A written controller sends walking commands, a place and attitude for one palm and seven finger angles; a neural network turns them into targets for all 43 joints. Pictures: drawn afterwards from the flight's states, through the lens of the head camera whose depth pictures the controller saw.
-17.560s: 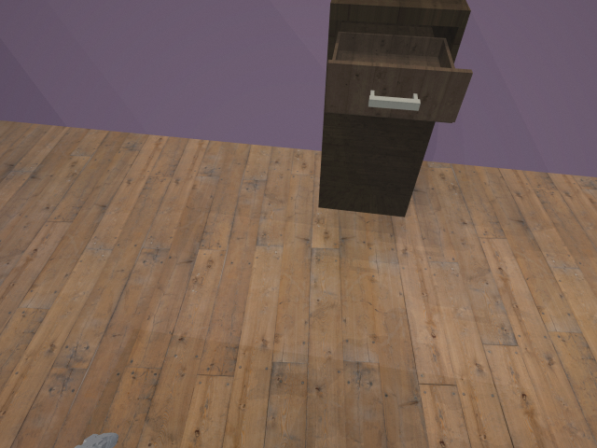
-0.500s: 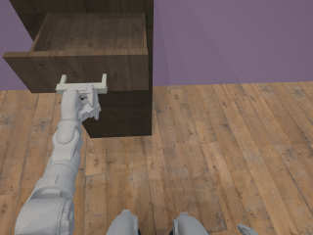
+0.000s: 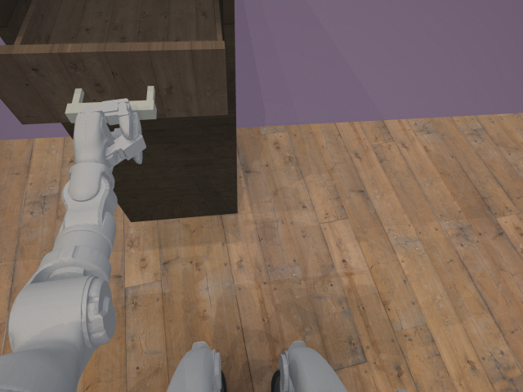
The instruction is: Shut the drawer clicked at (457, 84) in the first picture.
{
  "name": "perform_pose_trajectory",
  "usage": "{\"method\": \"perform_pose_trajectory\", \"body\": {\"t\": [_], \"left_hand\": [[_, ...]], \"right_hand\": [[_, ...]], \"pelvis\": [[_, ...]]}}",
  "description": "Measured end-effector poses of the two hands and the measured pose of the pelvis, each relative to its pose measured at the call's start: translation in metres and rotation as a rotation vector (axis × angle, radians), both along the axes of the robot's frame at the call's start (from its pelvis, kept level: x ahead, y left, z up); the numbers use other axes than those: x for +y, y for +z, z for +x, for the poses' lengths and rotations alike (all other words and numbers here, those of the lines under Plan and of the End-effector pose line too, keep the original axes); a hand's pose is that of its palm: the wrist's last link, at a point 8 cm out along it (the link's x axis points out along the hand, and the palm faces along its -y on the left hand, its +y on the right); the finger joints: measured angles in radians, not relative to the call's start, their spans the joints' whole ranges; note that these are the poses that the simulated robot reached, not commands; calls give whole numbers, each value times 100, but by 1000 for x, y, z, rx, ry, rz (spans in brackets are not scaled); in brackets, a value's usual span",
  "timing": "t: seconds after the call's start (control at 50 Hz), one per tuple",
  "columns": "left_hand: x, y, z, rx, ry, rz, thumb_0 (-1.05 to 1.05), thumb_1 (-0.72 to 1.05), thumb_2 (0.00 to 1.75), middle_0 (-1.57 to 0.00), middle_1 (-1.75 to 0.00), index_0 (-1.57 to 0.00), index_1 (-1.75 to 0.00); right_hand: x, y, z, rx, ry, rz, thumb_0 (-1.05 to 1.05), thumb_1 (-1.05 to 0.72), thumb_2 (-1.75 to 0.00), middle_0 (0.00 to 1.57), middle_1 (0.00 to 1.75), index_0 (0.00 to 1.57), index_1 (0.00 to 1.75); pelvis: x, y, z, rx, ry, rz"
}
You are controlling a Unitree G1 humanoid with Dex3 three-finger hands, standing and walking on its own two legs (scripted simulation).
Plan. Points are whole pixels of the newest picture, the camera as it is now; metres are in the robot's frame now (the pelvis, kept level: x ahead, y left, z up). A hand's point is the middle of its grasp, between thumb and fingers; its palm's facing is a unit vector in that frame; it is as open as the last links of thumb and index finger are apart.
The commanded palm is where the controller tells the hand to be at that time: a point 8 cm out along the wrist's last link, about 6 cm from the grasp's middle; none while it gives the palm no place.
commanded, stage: push the drawer shut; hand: left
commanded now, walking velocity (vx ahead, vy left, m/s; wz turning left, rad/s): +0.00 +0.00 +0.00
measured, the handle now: (114, 102) +0.56 +0.21 +0.08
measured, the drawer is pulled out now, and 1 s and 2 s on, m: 0.14 0.03 0.00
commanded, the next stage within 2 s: pull the fist back off the drawer in 1.42 s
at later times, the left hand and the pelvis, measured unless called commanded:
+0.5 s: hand (140, 108) +0.54 +0.17 +0.08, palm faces +0.07 -1.00 -0.03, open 3.0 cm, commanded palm +0.54 +0.20 +0.07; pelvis +0.00 +0.00 -0.01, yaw -1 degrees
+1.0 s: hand (144, 82) +0.60 +0.17 +0.08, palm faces +0.08 -1.00 -0.04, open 3.3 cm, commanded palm +0.60 +0.19 +0.07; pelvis +0.00 +0.01 -0.02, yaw -2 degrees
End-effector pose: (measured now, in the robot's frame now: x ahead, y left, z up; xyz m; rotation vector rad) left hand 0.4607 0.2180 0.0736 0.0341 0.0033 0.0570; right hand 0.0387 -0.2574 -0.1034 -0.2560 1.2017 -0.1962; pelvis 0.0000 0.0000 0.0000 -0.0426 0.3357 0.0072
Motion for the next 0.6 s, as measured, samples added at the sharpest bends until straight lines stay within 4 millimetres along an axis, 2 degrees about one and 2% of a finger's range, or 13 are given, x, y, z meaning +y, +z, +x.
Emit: {"method": "perform_pose_trajectory", "body": {"t": [0.34,0.6], "left_hand": [[3,1,40,17,3,-2,-3,71,92,-140,-160,-140,-160],[1,5,68,22,19,-4,1,73,93,-140,-160,-140,-160]], "right_hand": [[-1,-2,-35,109,-39,-21,0,-90,-90,20,30,20,30],[7,-1,-59,196,-61,-18,0,-90,-90,20,30,20,30]], "pelvis": [[1,-8,0,55,-4,-15],[5,-10,2,91,-4,-25]]}}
